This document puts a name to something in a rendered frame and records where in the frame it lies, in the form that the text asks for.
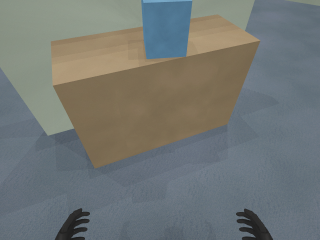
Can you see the robot right hand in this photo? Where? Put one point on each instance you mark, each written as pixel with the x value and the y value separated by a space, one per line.
pixel 258 228

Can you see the robot left hand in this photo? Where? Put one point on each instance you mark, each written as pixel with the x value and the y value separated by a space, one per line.
pixel 68 228

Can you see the carton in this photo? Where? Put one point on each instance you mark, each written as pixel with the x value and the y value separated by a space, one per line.
pixel 166 25

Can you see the pedestal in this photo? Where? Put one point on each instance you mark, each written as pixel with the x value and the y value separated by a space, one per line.
pixel 122 104

